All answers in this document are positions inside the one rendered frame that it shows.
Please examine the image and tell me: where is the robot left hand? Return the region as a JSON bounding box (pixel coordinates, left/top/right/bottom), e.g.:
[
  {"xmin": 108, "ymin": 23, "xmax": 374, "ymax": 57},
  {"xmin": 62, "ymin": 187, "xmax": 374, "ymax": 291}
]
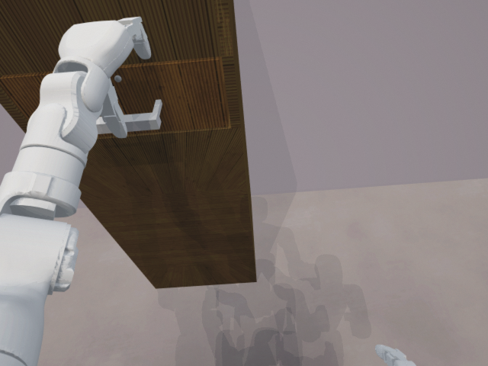
[{"xmin": 59, "ymin": 17, "xmax": 151, "ymax": 138}]

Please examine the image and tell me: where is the robot left upper arm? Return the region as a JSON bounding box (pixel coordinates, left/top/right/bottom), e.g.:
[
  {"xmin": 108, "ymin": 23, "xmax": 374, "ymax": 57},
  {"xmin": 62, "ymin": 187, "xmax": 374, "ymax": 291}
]
[{"xmin": 0, "ymin": 213, "xmax": 79, "ymax": 366}]

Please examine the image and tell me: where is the handle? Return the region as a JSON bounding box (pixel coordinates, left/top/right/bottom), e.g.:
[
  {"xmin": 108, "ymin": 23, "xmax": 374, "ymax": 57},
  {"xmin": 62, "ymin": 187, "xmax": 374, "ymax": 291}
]
[{"xmin": 96, "ymin": 99, "xmax": 162, "ymax": 134}]

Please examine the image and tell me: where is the cabinet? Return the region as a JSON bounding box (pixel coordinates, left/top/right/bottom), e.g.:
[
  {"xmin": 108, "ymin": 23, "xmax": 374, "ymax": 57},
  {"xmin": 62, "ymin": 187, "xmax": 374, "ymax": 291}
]
[{"xmin": 0, "ymin": 0, "xmax": 257, "ymax": 289}]

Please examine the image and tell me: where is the robot left forearm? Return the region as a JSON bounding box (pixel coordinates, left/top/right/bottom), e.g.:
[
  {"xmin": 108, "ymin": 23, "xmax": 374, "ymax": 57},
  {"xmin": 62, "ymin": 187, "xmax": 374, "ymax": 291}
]
[{"xmin": 0, "ymin": 56, "xmax": 110, "ymax": 220}]

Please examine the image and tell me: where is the robot right hand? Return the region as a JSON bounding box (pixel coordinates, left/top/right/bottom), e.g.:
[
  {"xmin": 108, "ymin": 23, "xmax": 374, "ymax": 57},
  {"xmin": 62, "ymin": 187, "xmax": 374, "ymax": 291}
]
[{"xmin": 375, "ymin": 345, "xmax": 416, "ymax": 366}]

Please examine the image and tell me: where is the drawer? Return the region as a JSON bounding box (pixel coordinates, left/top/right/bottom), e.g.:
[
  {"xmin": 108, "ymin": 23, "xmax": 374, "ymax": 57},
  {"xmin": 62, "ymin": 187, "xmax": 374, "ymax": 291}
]
[{"xmin": 0, "ymin": 56, "xmax": 229, "ymax": 137}]

